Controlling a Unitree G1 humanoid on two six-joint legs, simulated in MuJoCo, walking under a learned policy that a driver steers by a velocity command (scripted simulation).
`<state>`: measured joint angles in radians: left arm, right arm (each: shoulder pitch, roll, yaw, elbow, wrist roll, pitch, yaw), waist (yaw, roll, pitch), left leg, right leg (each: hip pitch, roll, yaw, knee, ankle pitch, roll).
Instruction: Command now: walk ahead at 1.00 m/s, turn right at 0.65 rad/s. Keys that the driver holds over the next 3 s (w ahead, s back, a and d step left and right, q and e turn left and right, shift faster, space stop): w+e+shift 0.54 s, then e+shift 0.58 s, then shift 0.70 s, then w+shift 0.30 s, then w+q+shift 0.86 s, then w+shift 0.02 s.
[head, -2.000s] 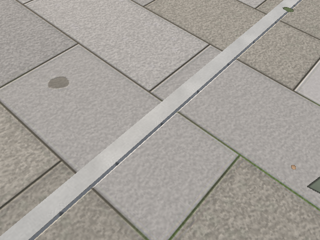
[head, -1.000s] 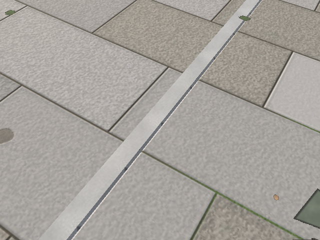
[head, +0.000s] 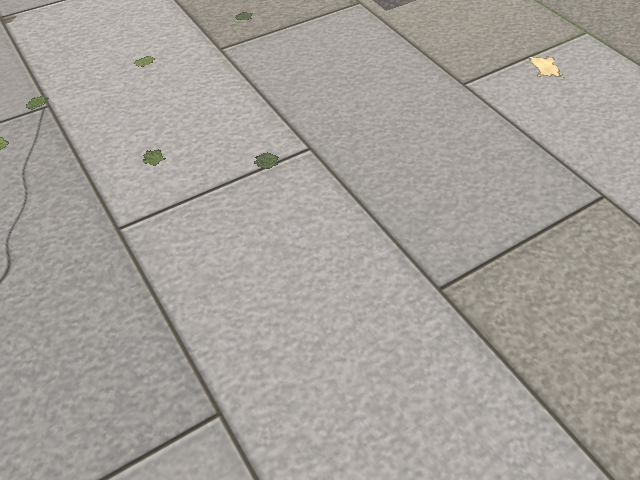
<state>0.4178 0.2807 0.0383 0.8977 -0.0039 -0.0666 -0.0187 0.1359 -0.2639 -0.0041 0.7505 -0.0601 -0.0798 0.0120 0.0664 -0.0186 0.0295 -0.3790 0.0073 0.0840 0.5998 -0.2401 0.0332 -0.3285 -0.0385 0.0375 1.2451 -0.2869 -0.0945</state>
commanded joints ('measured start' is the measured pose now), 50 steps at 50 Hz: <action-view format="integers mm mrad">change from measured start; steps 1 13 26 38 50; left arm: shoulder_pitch -21 -323 -90 111 -200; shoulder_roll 49 73 188 80 81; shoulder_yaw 16 -8 64 52 41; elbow -83 -221 -136 -223 -340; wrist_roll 21 21 7 -55 24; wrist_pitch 24 50 -7 26 152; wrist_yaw -19 -73 16 51 -33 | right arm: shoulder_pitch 151 238 -17 296 5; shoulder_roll -103 -206 -96 -262 -145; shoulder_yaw -44 -63 -2 -51 -58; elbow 12 89 -156 -144 -124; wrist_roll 21 38 -15 -5 28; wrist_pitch -27 -41 25 -17 24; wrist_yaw -10 -44 -8 -33 -32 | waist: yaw -66 19 -100 -95 1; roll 116 93 101 273 177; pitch -46 19 65 -527 -114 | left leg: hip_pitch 300 428 -214 866 44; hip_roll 292 200 133 609 332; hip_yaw -327 207 -122 -655 18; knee -385 -293 484 15 -282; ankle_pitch -23 1215 -61 1147 390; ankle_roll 95 -28 -118 153 92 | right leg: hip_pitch -344 -125 -49 -267 -77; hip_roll -90 89 15 253 -23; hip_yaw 34 -262 367 117 -46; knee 55 -503 -1077 224 -273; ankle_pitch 47 325 152 -478 74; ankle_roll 7 -82 -267 77 84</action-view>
